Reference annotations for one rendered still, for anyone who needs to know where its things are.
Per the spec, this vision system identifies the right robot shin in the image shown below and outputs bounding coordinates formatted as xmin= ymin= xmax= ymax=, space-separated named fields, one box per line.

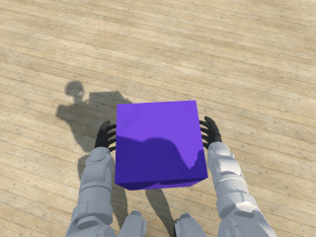
xmin=178 ymin=212 xmax=191 ymax=221

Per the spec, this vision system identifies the robot left hand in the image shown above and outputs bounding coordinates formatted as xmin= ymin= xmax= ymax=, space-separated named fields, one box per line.
xmin=94 ymin=120 xmax=117 ymax=152

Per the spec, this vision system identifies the carton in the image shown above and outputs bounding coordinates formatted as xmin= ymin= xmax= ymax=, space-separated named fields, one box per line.
xmin=115 ymin=100 xmax=208 ymax=191

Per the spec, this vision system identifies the robot right upper arm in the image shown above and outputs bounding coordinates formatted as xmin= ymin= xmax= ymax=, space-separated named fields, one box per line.
xmin=217 ymin=214 xmax=277 ymax=237

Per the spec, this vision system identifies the robot right hand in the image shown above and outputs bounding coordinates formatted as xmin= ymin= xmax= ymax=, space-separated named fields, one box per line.
xmin=199 ymin=116 xmax=222 ymax=149

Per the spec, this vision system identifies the right robot forearm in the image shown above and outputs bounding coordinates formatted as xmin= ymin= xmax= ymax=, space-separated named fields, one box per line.
xmin=206 ymin=141 xmax=269 ymax=224

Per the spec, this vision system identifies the robot left upper arm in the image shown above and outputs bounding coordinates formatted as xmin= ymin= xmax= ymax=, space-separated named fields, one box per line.
xmin=66 ymin=223 xmax=117 ymax=237

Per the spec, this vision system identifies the left robot forearm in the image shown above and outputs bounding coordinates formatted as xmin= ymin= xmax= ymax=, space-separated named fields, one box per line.
xmin=64 ymin=146 xmax=114 ymax=237

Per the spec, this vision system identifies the robot left thigh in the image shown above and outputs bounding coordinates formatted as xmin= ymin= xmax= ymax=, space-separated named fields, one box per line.
xmin=117 ymin=214 xmax=147 ymax=237

